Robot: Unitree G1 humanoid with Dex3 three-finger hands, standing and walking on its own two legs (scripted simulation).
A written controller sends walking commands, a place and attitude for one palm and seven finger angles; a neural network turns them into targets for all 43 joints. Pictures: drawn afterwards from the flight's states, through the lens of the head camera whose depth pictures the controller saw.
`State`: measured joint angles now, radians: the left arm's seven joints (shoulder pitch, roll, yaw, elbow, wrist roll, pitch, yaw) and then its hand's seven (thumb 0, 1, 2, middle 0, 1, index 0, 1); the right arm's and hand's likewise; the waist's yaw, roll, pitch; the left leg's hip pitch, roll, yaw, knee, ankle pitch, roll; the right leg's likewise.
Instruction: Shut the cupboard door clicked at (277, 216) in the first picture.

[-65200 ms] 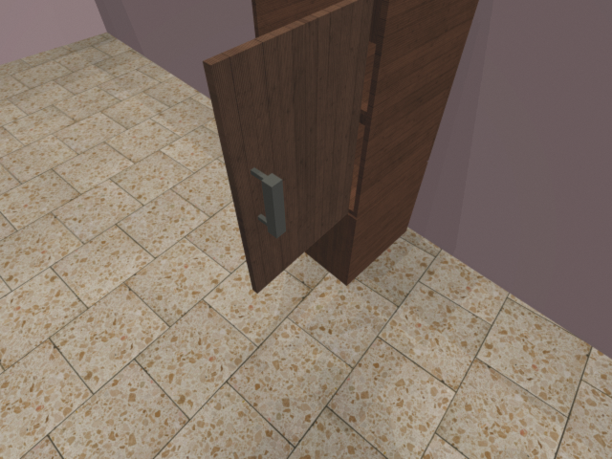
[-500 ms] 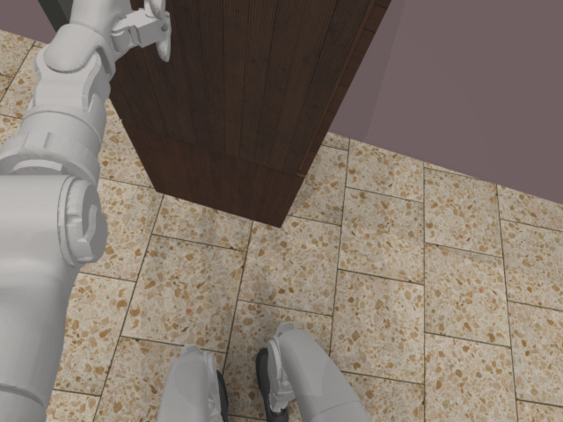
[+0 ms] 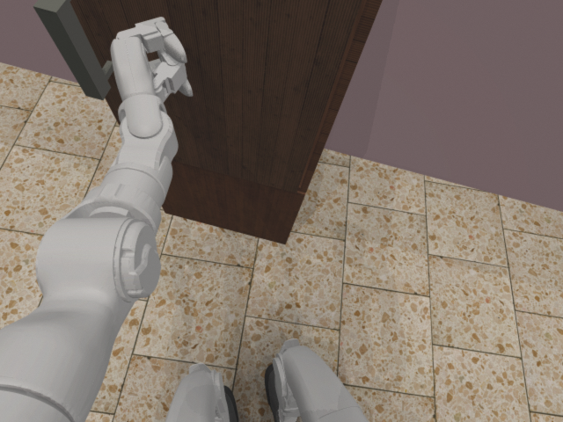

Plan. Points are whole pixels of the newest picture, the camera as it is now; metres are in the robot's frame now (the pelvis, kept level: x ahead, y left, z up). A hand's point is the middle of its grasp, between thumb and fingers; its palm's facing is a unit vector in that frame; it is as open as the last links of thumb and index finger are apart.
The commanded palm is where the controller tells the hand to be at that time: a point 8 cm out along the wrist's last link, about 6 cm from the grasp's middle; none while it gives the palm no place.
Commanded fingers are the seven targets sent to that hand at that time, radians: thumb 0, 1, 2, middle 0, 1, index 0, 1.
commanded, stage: pull the fist back off the door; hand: left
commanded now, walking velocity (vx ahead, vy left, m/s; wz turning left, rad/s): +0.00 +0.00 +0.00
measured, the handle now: (85, 42) +0.64 +0.15 +0.07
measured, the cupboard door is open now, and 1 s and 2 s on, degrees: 0 0 0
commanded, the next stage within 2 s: draw the hand back to the body in 0.42 s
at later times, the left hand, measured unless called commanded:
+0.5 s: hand (191, 119) +0.49 +0.03 +0.08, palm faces +0.08 -1.00 -0.03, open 3.1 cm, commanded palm +0.47 +0.07 +0.08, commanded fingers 0.00 0.90 0.90 -1.30 -1.50 -1.30 -1.50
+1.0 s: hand (105, 165) +0.39 +0.10 +0.16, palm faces +0.06 -1.00 -0.03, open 3.1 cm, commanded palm +0.35 +0.16 +0.16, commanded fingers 0.00 0.90 0.90 -1.19 -1.38 -1.19 -1.38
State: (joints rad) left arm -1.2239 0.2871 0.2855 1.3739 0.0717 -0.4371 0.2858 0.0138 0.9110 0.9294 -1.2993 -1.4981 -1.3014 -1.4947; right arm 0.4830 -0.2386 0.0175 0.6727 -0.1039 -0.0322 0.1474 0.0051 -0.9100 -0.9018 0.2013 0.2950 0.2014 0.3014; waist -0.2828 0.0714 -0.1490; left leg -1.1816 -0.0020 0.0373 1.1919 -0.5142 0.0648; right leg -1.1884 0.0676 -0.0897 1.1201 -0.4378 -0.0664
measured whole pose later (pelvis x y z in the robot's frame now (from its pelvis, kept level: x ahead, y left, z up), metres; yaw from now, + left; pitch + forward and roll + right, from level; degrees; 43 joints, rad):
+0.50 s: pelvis +0.02 -0.01 +0.02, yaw +2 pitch +22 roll +0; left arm -0.84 0.06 0.10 1.11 0.04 -0.55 0.32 0.02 0.90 0.90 -1.30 -1.50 -1.30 -1.50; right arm 0.31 -0.24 -0.03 0.63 -0.08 0.03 0.11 0.01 -0.91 -0.90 0.20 0.29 0.20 0.30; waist -0.15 0.04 -0.15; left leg -0.96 -0.03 0.04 1.09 -0.51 0.05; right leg -0.99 0.05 -0.08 1.07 -0.47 -0.08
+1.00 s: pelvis +0.02 -0.02 +0.07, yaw +1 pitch +10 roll +0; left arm -0.29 0.14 0.05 0.49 -0.14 -0.36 0.06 0.02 0.90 0.90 -1.30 -1.49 -1.30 -1.49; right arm 0.33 -0.26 -0.01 0.58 0.03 0.04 0.02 0.01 -0.91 -0.90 0.20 0.29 0.20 0.30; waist -0.05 0.04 -0.10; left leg -0.57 -0.02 0.04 0.79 -0.40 0.04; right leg -0.59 0.07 -0.05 0.77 -0.36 -0.08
